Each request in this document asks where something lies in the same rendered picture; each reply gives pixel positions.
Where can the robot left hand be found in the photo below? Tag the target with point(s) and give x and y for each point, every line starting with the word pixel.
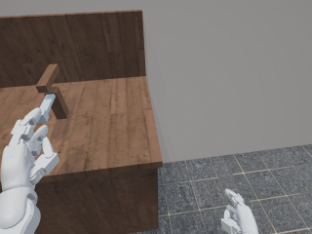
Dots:
pixel 18 157

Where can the counter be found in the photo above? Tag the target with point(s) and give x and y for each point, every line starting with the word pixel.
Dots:
pixel 101 123

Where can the tap lever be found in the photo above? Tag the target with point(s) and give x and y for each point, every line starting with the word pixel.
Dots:
pixel 45 108

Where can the left robot forearm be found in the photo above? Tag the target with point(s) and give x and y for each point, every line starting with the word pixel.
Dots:
pixel 18 211

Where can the robot right hand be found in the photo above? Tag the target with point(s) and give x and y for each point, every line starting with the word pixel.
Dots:
pixel 243 219

